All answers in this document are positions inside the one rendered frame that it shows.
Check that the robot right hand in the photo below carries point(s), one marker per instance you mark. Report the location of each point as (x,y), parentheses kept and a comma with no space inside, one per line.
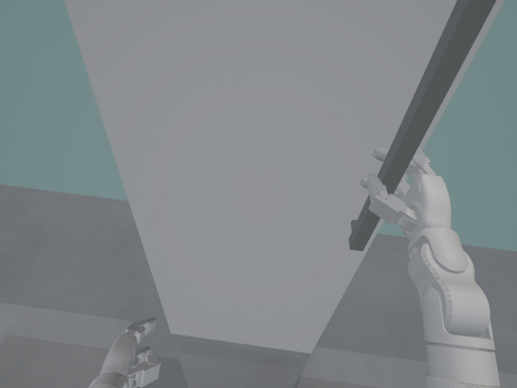
(424,204)

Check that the robot left hand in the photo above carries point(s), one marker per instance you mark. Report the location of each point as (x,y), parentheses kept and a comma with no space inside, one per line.
(140,366)

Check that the right robot forearm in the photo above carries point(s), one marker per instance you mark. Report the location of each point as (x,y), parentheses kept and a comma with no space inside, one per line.
(455,312)

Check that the handle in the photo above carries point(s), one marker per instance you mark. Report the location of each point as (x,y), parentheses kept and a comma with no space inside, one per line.
(463,26)

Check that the left robot forearm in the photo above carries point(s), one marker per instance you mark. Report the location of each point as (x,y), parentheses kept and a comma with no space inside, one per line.
(110,380)

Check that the fridge door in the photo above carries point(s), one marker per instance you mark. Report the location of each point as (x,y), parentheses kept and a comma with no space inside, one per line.
(241,130)

